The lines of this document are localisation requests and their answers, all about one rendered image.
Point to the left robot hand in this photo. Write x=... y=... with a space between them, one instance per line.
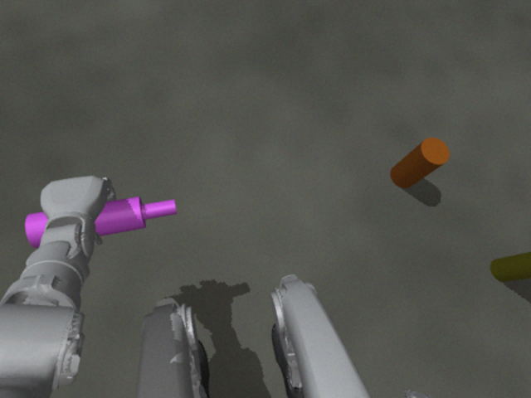
x=86 y=195

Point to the left robot arm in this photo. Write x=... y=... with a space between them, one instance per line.
x=40 y=323

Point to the right robot foot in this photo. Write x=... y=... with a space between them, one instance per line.
x=292 y=392

